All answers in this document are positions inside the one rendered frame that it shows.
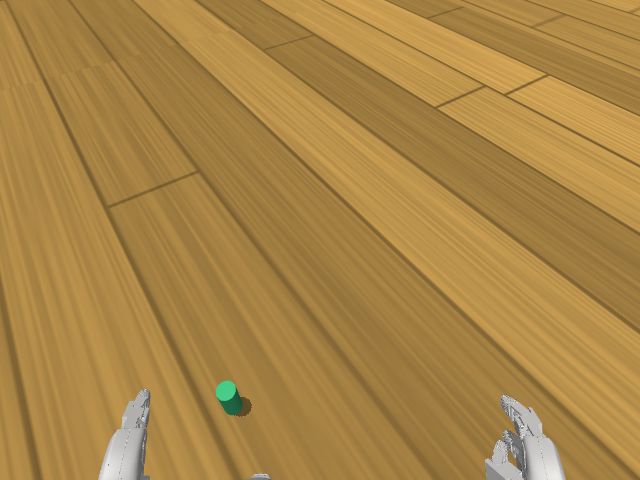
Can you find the left robot hand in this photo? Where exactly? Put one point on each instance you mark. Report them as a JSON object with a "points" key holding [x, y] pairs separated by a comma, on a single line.
{"points": [[125, 455]]}

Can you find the right robot hand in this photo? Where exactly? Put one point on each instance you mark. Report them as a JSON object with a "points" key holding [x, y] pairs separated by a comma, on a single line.
{"points": [[537, 456]]}

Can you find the can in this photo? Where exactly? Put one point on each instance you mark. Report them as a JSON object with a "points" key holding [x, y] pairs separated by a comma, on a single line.
{"points": [[229, 397]]}

